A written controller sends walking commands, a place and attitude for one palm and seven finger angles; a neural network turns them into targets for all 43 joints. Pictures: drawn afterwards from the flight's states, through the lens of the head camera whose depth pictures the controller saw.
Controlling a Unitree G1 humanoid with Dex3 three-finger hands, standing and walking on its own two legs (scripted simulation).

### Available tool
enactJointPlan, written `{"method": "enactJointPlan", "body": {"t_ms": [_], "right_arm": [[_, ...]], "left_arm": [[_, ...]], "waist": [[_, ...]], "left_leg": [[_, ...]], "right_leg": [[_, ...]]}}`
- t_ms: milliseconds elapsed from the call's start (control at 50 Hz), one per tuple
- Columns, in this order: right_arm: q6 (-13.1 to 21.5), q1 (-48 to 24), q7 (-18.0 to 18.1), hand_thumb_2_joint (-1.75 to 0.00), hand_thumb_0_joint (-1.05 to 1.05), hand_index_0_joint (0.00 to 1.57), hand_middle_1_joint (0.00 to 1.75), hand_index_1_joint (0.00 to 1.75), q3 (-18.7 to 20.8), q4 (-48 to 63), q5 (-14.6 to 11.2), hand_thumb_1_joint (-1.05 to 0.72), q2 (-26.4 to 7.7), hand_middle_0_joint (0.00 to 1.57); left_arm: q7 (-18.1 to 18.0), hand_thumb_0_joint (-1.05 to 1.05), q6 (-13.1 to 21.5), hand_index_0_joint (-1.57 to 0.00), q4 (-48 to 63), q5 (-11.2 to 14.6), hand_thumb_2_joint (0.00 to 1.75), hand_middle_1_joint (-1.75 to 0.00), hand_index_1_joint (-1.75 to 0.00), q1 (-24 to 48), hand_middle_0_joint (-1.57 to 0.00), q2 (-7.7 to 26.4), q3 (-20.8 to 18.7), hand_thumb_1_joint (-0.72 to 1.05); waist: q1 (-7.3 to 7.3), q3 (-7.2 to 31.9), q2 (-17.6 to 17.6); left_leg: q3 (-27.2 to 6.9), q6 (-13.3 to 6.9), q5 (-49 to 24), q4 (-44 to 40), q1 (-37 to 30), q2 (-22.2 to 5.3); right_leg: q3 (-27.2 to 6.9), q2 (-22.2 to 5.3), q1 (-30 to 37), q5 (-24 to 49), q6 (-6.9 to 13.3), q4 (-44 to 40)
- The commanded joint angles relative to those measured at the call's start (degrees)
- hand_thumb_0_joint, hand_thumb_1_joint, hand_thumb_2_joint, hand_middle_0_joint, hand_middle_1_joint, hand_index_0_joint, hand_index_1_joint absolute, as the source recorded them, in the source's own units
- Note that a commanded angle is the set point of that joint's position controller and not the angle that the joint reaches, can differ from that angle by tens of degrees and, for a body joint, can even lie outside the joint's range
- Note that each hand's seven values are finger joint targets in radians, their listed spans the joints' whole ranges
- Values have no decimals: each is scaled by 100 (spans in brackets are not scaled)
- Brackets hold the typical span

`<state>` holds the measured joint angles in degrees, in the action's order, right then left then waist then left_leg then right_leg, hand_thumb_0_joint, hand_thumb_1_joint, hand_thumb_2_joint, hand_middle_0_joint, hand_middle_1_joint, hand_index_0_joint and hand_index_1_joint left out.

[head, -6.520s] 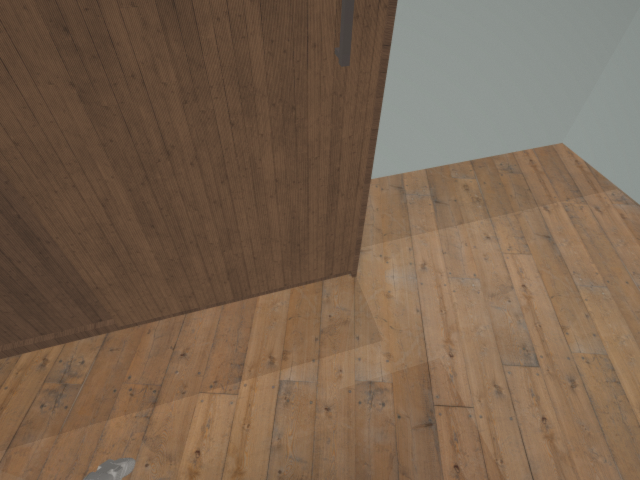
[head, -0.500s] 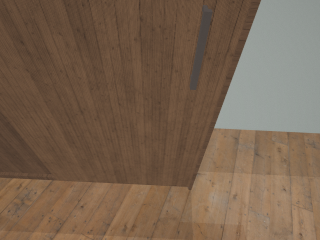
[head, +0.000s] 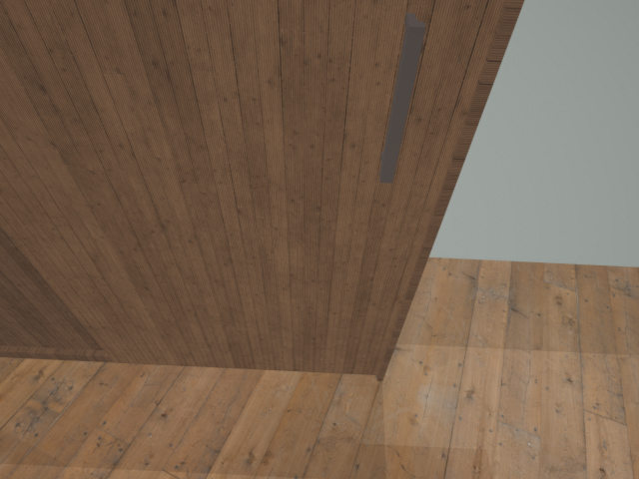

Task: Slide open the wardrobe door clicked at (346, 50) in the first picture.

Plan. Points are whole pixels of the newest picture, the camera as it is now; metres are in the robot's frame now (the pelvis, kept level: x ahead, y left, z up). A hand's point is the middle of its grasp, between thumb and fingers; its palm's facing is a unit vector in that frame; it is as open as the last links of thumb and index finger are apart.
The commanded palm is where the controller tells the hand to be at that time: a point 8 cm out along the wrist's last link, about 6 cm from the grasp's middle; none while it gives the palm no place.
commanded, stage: look again from close up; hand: right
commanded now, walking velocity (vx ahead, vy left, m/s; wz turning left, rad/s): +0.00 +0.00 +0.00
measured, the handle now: (397, 106) +0.54 -0.06 +0.21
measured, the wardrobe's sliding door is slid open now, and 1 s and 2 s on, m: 0.00 0.00 0.00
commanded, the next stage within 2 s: shuffle to correct the standing spot in 0.34 s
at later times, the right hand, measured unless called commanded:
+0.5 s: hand out of the picture +0.00 -0.16 -0.17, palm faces +0.02 +0.98 -0.18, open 7.4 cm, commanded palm none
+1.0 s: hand out of the picture +0.04 -0.09 -0.18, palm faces +0.05 +0.98 -0.17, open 7.4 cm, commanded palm none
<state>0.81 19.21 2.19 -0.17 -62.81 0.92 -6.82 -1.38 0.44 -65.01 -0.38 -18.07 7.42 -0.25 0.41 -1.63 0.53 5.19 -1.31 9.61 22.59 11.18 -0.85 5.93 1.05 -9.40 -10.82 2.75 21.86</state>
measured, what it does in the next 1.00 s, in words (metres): lifts its right foot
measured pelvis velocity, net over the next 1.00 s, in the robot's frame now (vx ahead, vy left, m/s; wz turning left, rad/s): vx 0.08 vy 0.06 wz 0.01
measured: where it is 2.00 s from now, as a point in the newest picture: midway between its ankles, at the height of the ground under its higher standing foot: outside the picture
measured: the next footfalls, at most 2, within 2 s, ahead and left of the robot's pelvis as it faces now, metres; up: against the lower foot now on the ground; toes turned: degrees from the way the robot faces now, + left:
right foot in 1.20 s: +0.17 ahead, -0.07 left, +0.00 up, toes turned -1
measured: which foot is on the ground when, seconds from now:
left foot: down 0.00-1.00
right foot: down 0.00-0.80, up 0.82-1.00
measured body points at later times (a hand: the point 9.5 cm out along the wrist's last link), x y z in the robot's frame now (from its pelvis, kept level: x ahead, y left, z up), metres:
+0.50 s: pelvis +0.01 +0.00 +0.00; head +0.02 +0.01 +0.45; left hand +0.00 +0.22 -0.16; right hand +0.00 -0.21 -0.16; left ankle +0.03 +0.10 -0.74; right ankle +0.02 -0.08 -0.74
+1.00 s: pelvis +0.08 +0.06 -0.01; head +0.11 +0.07 +0.44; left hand +0.07 +0.28 -0.17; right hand +0.04 -0.14 -0.16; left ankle +0.03 +0.11 -0.74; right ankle +0.08 -0.07 -0.72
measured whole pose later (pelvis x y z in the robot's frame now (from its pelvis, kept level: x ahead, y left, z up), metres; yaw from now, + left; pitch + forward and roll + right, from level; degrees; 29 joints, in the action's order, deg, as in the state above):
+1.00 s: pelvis +0.08 +0.06 -0.01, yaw +1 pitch -1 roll +0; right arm 1.6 20.5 2.3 0.4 -63.1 1.2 -4.1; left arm -3.1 -1.0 -65.1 0.2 -15.3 8.9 -1.8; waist -0.7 -4.3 1.7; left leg 7.3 -5.5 18.0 25.1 6.8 3.4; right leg 3.2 -3.0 -19.1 -23.5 -0.6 43.1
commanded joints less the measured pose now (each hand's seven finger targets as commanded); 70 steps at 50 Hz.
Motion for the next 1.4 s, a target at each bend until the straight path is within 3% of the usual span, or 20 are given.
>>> {"method": "enactJointPlan", "body": {"t_ms": [0,440,580,680,740,760,780,800,820,860,920,1020,1100,1140,1180,1220,1260,1300,1360,1380], "right_arm": [[67,433,54,-90,0,20,30,30,85,163,3,-90,-554,20],[70,386,38,-90,0,20,30,30,59,64,-13,-90,-501,20],[-82,422,-84,-90,0,20,30,30,130,141,86,-90,-384,20],[-128,356,-203,-90,0,20,30,30,243,346,134,-90,-301,20],[-93,729,-204,-90,0,20,30,30,313,267,100,-90,-331,20],[-61,1004,-170,-90,0,20,30,30,347,177,102,-90,-462,20],[-24,1334,-101,-90,0,20,30,30,404,57,86,-90,-683,20],[31,1527,-33,-90,0,20,30,30,388,-15,46,-90,-677,20],[58,1360,13,-90,0,20,30,30,311,-40,33,-90,-532,20],[138,941,80,-90,0,20,30,30,251,30,16,-90,-501,20],[146,748,105,-90,0,20,30,30,200,55,26,-90,-634,20],[21,805,169,-90,0,20,30,30,266,79,50,-90,-713,20],[-39,634,168,-90,0,20,30,30,318,245,79,-90,-764,20],[-51,503,143,-90,0,20,30,30,311,330,59,-90,-767,20],[-89,468,143,-90,0,20,30,30,284,456,27,-90,-629,20],[-111,537,171,-90,0,20,30,30,226,529,35,-90,-443,20],[-158,480,128,-90,0,20,30,30,194,473,-3,-90,-456,20],[-159,618,93,-90,0,20,30,30,174,357,38,-90,-463,20],[-32,350,77,-90,0,20,30,30,134,353,44,-90,-638,20],[-18,215,73,-90,0,20,30,30,129,393,27,-90,-652,20]], "left_arm": [[-39,0,89,-20,95,-18,90,-30,-30,-444,-20,502,-62,90],[-60,0,120,-20,11,-26,90,-30,-30,-391,-20,453,-19,90],[-116,0,56,-20,9,-74,90,-30,-30,-531,-20,743,-195,90],[-182,0,99,-20,73,-107,90,-30,-30,-707,-20,885,-312,90],[-207,0,121,-20,127,-103,90,-30,-30,-612,-20,743,-298,90],[-203,0,139,-20,179,-78,90,-30,-30,-525,-20,574,-269,90],[-189,0,143,-20,259,-63,90,-30,-30,-405,-20,338,-191,90],[-192,0,98,-20,342,-71,90,-30,-30,-91,-20,333,-159,90],[-200,0,73,-20,319,-48,90,-30,-30,-97,-20,263,-162,90],[-179,0,58,-20,174,7,90,-30,-30,-276,-20,106,-118,90],[-172,0,-28,-20,141,54,90,-30,-30,-77,-20,198,-129,90],[-171,0,-179,-20,316,31,90,-30,-30,201,-20,312,-184,90],[-145,0,-198,-20,515,2,90,-30,-30,386,-20,372,-246,90],[-141,0,-186,-20,544,-14,90,-30,-30,301,-20,365,-253,90],[-147,0,-109,-20,531,-41,90,-30,-30,-12,-20,575,-275,90],[-166,0,-63,-20,585,-19,90,-30,-30,-26,-20,780,-283,90],[-161,0,-12,-20,701,5,90,-30,-30,407,-20,789,-230,90],[-132,0,-18,-20,787,-13,90,-30,-30,691,-20,758,-200,90],[-73,0,-44,-20,663,-6,90,-30,-30,486,-20,556,-188,90],[-65,0,-48,-20,600,-14,90,-30,-30,369,-20,559,-186,90]], "waist": [[-5,-437,-68],[-6,-340,-89],[44,-745,392],[64,-751,317],[-119,-580,-67],[-238,-412,-755],[-332,-299,-1555],[-435,-364,-1327],[-273,-326,-612],[-91,37,-183],[-76,-44,-345],[-150,-175,-732],[-79,-220,-654],[34,-188,-572],[98,38,-116],[-14,261,638],[-199,44,881],[-321,21,450],[-93,134,-570],[-26,148,-517]], "left_leg": [[-751,-53,367,-525,216,-625],[-724,-33,188,-517,95,-607],[-242,-7,944,496,796,-212],[-169,8,989,897,1191,-205],[-428,-120,571,228,68,-320],[-958,-297,222,-105,-647,-649],[-1769,-513,-654,-510,-1253,-1298],[-2093,-633,-2202,-614,-1234,-1684],[-1778,-738,-3384,-419,-1162,-1703],[-1288,-737,-4550,-114,-1292,-1566],[-995,-506,-4842,-65,-1035,-1348],[-1085,-288,-5224,185,-1009,-1348],[-1187,-589,-4751,368,-718,-1411],[-1073,-527,-4289,596,-400,-1242],[-724,-123,-2663,963,276,-717],[-463,139,-304,1102,277,-260],[-492,166,1414,1142,-185,-217],[-556,110,808,448,-316,-337],[-955,5,-546,-318,-163,-759],[-939,-49,-563,-322,-109,-794]], "right_leg": [[-849,-757,-363,-487,-89,-658],[-799,-815,-134,-268,-98,-679],[-1523,-1469,-266,-2128,253,-1249],[-1779,-1862,-93,-1404,603,-901],[-1107,-1416,-832,-850,313,-115],[-548,-973,-1365,-666,124,591],[216,-391,-1963,-1094,-127,1616],[-26,-392,-2206,-2003,-195,2502],[-294,-499,-2123,-1930,-242,2883],[-396,-585,-1778,-1679,-298,2773],[-354,-510,-1382,-1288,-323,2198],[-318,-322,-1404,-1040,-344,2001],[-355,-301,-1167,-825,-335,1751],[-309,-297,-620,-150,-307,1147],[-732,-859,446,2630,5,772],[-1315,-1454,539,3954,503,579],[-1654,-1579,-338,2972,728,-109],[-1559,-1287,-495,1691,550,-141],[-926,-726,-67,853,23,238],[-900,-731,46,825,-32,156]]}}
